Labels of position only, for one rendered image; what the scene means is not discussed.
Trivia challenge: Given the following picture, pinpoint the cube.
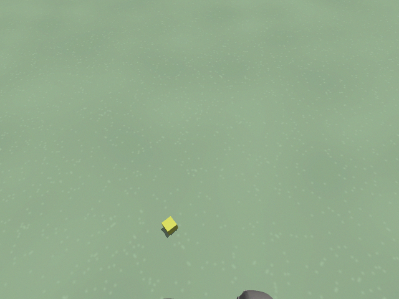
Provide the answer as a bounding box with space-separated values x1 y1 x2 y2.
162 216 178 235

